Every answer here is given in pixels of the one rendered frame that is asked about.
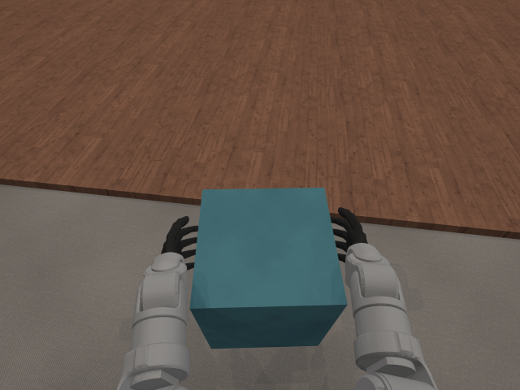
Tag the robot right hand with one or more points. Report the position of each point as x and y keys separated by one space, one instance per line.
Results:
x=353 y=233

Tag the right robot forearm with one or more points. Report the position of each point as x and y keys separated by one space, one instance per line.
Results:
x=384 y=340

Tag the left robot forearm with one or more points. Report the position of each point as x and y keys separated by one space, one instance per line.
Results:
x=158 y=356

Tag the robot left hand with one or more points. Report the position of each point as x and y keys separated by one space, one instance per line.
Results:
x=174 y=243

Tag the carton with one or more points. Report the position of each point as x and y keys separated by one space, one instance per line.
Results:
x=266 y=271

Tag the right robot upper arm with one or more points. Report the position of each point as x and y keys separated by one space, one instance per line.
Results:
x=381 y=381

